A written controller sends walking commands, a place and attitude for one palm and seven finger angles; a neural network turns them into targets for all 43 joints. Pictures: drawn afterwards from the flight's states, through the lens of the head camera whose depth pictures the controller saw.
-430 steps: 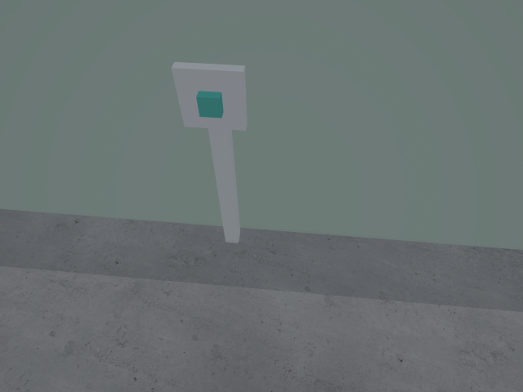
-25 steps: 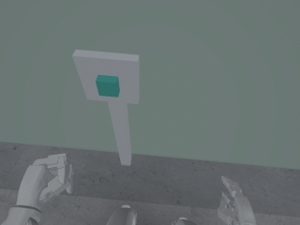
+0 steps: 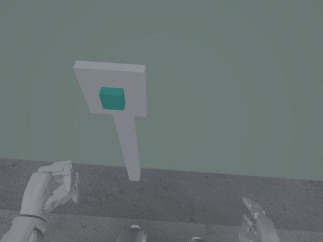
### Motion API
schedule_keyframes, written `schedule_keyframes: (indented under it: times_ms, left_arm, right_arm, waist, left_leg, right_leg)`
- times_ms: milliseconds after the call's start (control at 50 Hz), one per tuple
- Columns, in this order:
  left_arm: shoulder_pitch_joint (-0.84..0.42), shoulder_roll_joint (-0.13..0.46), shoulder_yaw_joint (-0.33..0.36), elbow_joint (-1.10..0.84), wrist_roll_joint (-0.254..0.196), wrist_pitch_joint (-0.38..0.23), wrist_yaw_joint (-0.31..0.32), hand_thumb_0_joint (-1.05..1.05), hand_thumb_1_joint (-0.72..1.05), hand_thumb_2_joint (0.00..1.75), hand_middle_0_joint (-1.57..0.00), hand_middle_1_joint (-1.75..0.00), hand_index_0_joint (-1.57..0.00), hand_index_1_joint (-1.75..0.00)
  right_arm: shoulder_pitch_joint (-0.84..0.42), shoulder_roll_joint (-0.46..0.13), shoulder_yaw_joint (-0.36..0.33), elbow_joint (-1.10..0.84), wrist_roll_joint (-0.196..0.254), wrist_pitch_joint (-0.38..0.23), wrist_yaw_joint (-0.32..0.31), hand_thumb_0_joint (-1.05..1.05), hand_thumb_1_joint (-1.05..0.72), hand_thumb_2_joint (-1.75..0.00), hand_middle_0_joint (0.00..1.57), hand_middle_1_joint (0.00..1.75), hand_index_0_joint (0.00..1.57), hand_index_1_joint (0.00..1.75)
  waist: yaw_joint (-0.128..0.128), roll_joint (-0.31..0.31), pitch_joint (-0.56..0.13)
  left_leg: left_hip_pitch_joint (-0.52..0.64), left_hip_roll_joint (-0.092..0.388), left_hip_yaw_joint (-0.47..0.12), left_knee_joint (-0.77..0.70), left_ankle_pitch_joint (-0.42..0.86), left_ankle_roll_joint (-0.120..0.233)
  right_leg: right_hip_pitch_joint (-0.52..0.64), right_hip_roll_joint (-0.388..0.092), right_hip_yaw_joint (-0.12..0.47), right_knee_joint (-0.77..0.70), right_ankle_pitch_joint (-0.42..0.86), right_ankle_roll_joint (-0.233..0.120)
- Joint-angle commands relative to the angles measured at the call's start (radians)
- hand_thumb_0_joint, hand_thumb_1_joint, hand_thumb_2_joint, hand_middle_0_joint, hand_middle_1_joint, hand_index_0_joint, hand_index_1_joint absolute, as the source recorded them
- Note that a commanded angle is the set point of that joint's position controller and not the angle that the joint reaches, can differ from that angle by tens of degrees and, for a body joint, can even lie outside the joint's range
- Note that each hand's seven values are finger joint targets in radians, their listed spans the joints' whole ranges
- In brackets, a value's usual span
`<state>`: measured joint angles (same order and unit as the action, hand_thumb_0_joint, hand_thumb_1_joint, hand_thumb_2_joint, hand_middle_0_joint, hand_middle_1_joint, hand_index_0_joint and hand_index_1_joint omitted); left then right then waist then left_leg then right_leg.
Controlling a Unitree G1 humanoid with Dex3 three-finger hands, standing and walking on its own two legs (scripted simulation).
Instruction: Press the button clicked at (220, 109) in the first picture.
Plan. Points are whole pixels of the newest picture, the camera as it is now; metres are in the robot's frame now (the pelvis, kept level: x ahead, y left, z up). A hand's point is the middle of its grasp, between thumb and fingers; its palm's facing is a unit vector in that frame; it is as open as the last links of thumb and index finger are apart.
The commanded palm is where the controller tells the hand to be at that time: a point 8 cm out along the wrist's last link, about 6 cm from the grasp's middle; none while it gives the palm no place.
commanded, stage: raise the hand and make a fist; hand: left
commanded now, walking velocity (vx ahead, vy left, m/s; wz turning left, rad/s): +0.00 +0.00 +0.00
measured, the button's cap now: (113, 98) +0.48 +0.17 +0.06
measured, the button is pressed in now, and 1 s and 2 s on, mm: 0 0 0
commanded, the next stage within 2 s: aim a knuckle at the button in 0.14 s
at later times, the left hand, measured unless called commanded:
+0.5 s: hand (86, 179) +0.25 +0.19 +0.05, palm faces -0.02 -1.00 -0.04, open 3.1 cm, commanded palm +0.24 +0.24 +0.05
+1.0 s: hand (104, 152) +0.32 +0.17 +0.03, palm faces -0.03 -1.00 -0.02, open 3.1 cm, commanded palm +0.31 +0.22 +0.04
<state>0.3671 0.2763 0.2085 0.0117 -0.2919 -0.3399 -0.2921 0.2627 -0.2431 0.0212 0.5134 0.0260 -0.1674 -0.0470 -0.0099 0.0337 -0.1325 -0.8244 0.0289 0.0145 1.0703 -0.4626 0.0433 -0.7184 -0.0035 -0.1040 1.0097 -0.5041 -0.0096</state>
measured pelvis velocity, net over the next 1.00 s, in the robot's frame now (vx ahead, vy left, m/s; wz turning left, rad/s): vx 0.00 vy -0.01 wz -0.01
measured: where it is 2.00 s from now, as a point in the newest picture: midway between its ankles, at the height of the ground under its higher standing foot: outside the picture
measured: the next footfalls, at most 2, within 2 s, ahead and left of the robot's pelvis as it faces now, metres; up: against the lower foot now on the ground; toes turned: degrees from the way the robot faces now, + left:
none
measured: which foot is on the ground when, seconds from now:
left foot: down 0.00-1.00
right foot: down 0.00-1.00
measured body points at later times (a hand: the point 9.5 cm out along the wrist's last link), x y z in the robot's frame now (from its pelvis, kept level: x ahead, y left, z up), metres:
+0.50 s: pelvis +0.00 -0.01 -0.01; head +0.05 -0.01 +0.44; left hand +0.24 +0.24 +0.05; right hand +0.17 -0.25 -0.08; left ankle +0.04 +0.09 -0.67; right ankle +0.00 -0.12 -0.67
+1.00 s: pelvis +0.00 -0.01 -0.01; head +0.07 -0.01 +0.44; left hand +0.32 +0.22 +0.04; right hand +0.14 -0.27 -0.10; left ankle +0.04 +0.09 -0.67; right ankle +0.00 -0.12 -0.67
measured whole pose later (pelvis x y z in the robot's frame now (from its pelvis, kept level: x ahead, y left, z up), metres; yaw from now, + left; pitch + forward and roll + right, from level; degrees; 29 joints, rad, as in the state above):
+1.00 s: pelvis +0.00 -0.01 -0.01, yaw -1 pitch +15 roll -2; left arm -0.07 0.26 0.19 0.37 -0.24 -0.37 -0.25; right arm 0.25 -0.26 0.01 0.58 0.02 -0.12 -0.05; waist -0.03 0.03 -0.13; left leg -0.91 0.04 0.02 1.10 -0.47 0.02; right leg -0.82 0.00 -0.10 1.07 -0.52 -0.03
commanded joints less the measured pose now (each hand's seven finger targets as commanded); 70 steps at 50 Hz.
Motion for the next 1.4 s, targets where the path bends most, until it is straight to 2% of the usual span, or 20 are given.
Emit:
schedule_keyframes:
  times_ms: [0,80,120,180,220,300,360,420,480,540,580,680,820,860,960,1120,1180,1260,1340,1380]
  left_arm:
    - [-0.056,0.127,0.081,-0.191,-0.02,-0.079,0.005,0.0,0.9,0.9,-1.3,-1.5,-1.3,-1.5]
    - [-0.064,0.135,0.08,-0.192,-0.019,-0.078,-0.002,0.0,0.9,0.9,-1.3,-1.5,-1.3,-1.5]
    - [-0.069,0.133,0.076,-0.213,-0.018,-0.082,-0.004,0.0,0.9,0.9,-1.3,-1.5,-1.3,-1.5]
    - [-0.061,0.146,0.094,-0.201,-0.025,-0.083,-0.001,0.0,0.9,0.9,-1.3,-1.5,-1.3,-1.5]
    - [-0.06,0.131,0.084,-0.2,-0.026,-0.087,-0.004,0.0,0.9,0.9,-1.3,-1.5,-1.3,-1.5]
    - [-0.149,0.131,0.075,-0.146,-0.026,-0.089,-0.011,0.0,0.9,0.9,-1.3,-1.5,-1.3,-1.5]
    - [-0.226,0.124,0.055,-0.138,-0.021,-0.093,-0.014,0.0,0.9,0.9,-1.3,-1.5,-1.3,-1.5]
    - [-0.277,0.132,0.049,-0.128,-0.01,-0.09,-0.01,0.0,0.9,0.9,-1.3,-1.5,-1.3,-1.5]
    - [-0.281,0.152,0.069,-0.075,-0.007,-0.073,0.004,0.0,0.9,0.9,-1.3,-1.5,-1.3,-1.5]
    - [-0.324,0.148,0.072,-0.055,-0.002,-0.068,0.018,0.0,0.9,0.9,-1.3,-1.5,-1.3,-1.5]
    - [-0.32,0.169,0.098,-0.019,-0.004,-0.063,0.023,0.0,0.9,0.9,-1.3,-1.5,-1.3,-1.5]
    - [-0.397,0.162,0.091,0.022,0.001,-0.084,0.025,0.0,0.9,0.9,-1.3,-1.5,-1.3,-1.5]
    - [-0.576,0.144,0.059,0.111,0.012,-0.102,0.018,0.0,0.9,0.9,-1.3,-1.5,-1.3,-1.5]
    - [-0.631,0.135,0.042,0.113,0.024,-0.107,0.027,0.0,0.9,0.9,-1.3,-1.5,-1.3,-1.5]
    - [-0.661,0.122,0.029,0.151,0.046,-0.104,0.063,0.0,0.9,0.9,-1.3,-1.5,-1.3,-1.5]
    - [-0.729,0.099,0.016,0.24,0.087,-0.114,0.129,0.0,0.9,0.9,-1.3,-1.5,-1.3,-1.5]
    - [-0.827,0.113,0.017,0.28,0.099,-0.13,0.143,0.0,0.9,0.9,-1.3,-1.5,-1.3,-1.5]
    - [-0.954,0.077,-0.025,0.314,0.113,-0.155,0.151,0.0,0.9,0.9,-1.3,-1.5,-1.3,-1.5]
    - [-0.969,0.07,-0.02,0.374,0.116,-0.157,0.16,0.0,0.9,0.9,-1.3,-1.5,-1.3,-1.5]
    - [-0.962,0.108,0.013,0.421,0.123,-0.152,0.169,0.0,0.9,0.9,-1.3,-1.5,-1.3,-1.5]
  right_arm:
    - [-0.05,-0.138,-0.059,-0.148,0.006,-0.05,-0.011,0.0,-0.9,-0.9,0.2,0.3,0.2,0.3]
    - [-0.052,-0.139,-0.059,-0.148,0.006,-0.047,-0.012,0.0,-0.9,-0.9,0.2,0.3,0.2,0.3]
    - [-0.051,-0.138,-0.058,-0.149,0.009,-0.048,-0.012,0.0,-0.9,-0.9,0.2,0.3,0.2,0.3]
    - [-0.052,-0.136,-0.057,-0.145,0.006,-0.047,-0.013,0.0,-0.9,-0.9,0.2,0.3,0.2,0.3]
    - [-0.054,-0.132,-0.057,-0.145,0.008,-0.045,-0.013,0.0,-0.9,-0.9,0.2,0.3,0.2,0.3]
    - [-0.051,-0.14,-0.055,-0.132,0.006,-0.043,-0.019,0.0,-0.9,-0.9,0.2,0.3,0.2,0.3]
    - [-0.046,-0.144,-0.051,-0.127,0.008,-0.049,-0.022,0.0,-0.9,-0.9,0.2,0.3,0.2,0.3]
    - [-0.044,-0.145,-0.05,-0.122,0.006,-0.05,-0.025,0.0,-0.9,-0.9,0.2,0.3,0.2,0.3]
    - [-0.038,-0.148,-0.049,-0.117,0.003,-0.044,-0.023,0.0,-0.9,-0.9,0.2,0.3,0.2,0.3]
    - [-0.042,-0.144,-0.049,-0.116,0.004,-0.034,-0.017,0.0,-0.9,-0.9,0.2,0.3,0.2,0.3]
    - [-0.037,-0.147,-0.05,-0.116,0.002,-0.025,-0.016,0.0,-0.9,-0.9,0.2,0.3,0.2,0.3]
    - [-0.033,-0.146,-0.052,-0.102,0.001,-0.014,-0.012,0.0,-0.9,-0.9,0.2,0.3,0.2,0.3]
    - [-0.023,-0.154,-0.057,-0.073,0.003,-0.003,-0.015,0.0,-0.9,-0.9,0.2,0.3,0.2,0.3]
    - [-0.019,-0.154,-0.058,-0.066,0.003,-0.003,-0.015,0.0,-0.9,-0.9,0.2,0.3,0.2,0.3]
    - [-0.005,-0.153,-0.062,-0.056,0.0,0.007,-0.006,0.0,-0.9,-0.9,0.2,0.3,0.2,0.3]
    - [0.008,-0.15,-0.064,-0.056,-0.009,0.051,0.015,0.0,-0.9,-0.9,0.2,0.3,0.2,0.3]
    - [0.015,-0.155,-0.063,-0.046,-0.011,0.063,0.014,0.0,-0.9,-0.9,0.2,0.3,0.2,0.3]
    - [0.02,-0.151,-0.061,-0.028,-0.012,0.069,0.015,0.0,-0.9,-0.9,0.2,0.3,0.2,0.3]
    - [0.038,-0.154,-0.068,-0.016,-0.016,0.079,0.021,0.0,-0.9,-0.9,0.2,0.3,0.2,0.3]
    - [0.048,-0.161,-0.07,-0.01,-0.017,0.089,0.023,0.0,-0.9,-0.9,0.2,0.3,0.2,0.3]
  waist:
    - [0.0,0.022,-0.17]
    - [-0.004,0.018,-0.172]
    - [0.002,0.056,-0.188]
    - [0.0,0.014,-0.19]
    - [-0.001,0.032,-0.183]
    - [-0.021,0.0,-0.151]
    - [-0.025,0.039,-0.165]
    - [-0.021,0.05,-0.21]
    - [-0.013,0.003,-0.215]
    - [-0.007,0.024,-0.226]
    - [-0.003,-0.018,-0.228]
    - [-0.009,0.01,-0.24]
    - [-0.038,-0.004,-0.246]
    - [-0.037,0.037,-0.267]
    - [-0.026,0.04,-0.314]
    - [-0.028,0.003,-0.311]
    - [-0.048,-0.028,-0.295]
    - [-0.061,0.042,-0.326]
    - [-0.056,0.021,-0.37]
    - [-0.053,-0.026,-0.368]
  left_leg:
    - [0.203,-0.012,-0.074,-0.182,0.202,-0.023]
    - [0.198,-0.013,-0.073,-0.176,0.198,-0.02]
    - [0.215,-0.013,-0.073,-0.181,0.204,-0.023]
    - [0.199,-0.015,-0.069,-0.169,0.215,-0.018]
    - [0.199,-0.018,-0.063,-0.167,0.22,-0.02]
    - [0.154,-0.017,-0.063,-0.145,0.158,-0.016]
    - [0.169,-0.017,-0.066,-0.146,0.143,-0.017]
    - [0.179,-0.016,-0.062,-0.139,0.167,-0.014]
    - [0.159,-0.016,-0.062,-0.141,0.174,-0.013]
    - [0.163,-0.019,-0.053,-0.145,0.188,-0.016]
    - [0.14,-0.018,-0.048,-0.137,0.199,-0.013]
    - [0.143,-0.018,-0.04,-0.127,0.22,-0.014]
    - [0.13,-0.015,-0.038,-0.112,0.187,-0.011]
    - [0.166,-0.012,-0.047,-0.12,0.198,-0.015]
    - [0.202,-0.009,-0.051,-0.123,0.25,-0.02]
    - [0.181,-0.007,-0.046,-0.117,0.251,-0.023]
    - [0.152,-0.008,-0.046,-0.103,0.217,-0.018]
    - [0.196,-0.007,-0.056,-0.1,0.209,-0.025]
    - [0.208,-0.007,-0.056,-0.087,0.251,-0.026]
    - [0.172,-0.007,-0.054,-0.081,0.252,-0.023]
  right_leg:
    - [0.019,0.039,0.027,-0.133,0.178,-0.015]
    - [0.021,0.04,0.032,-0.134,0.178,-0.015]
    - [0.023,0.036,0.032,-0.134,0.181,-0.017]
    - [0.038,0.04,0.036,-0.134,0.197,-0.015]
    - [0.04,0.034,0.039,-0.137,0.207,-0.014]
    - [-0.005,0.035,0.05,-0.139,0.146,-0.009]
    - [-0.02,0.031,0.053,-0.138,0.132,-0.013]
    - [-0.006,0.029,0.061,-0.132,0.153,-0.013]
    - [0.014,0.033,0.062,-0.132,0.16,-0.011]
    - [0.031,0.027,0.067,-0.133,0.184,-0.011]
    - [0.053,0.029,0.075,-0.134,0.199,-0.009]
    - [0.053,0.025,0.084,-0.125,0.237,-0.009]
    - [0.007,0.021,0.093,-0.121,0.211,-0.003]
    - [-0.016,0.023,0.079,-0.108,0.212,-0.01]
    - [-0.011,0.023,0.068,-0.092,0.259,-0.012]
    - [-0.026,0.024,0.064,-0.075,0.269,-0.012]
    - [-0.042,0.028,0.072,-0.076,0.245,-0.011]
    - [-0.094,0.026,0.067,-0.066,0.224,-0.015]
    - [-0.087,0.027,0.066,-0.057,0.262,-0.014]
    - [-0.072,0.03,0.068,-0.053,0.27,-0.013]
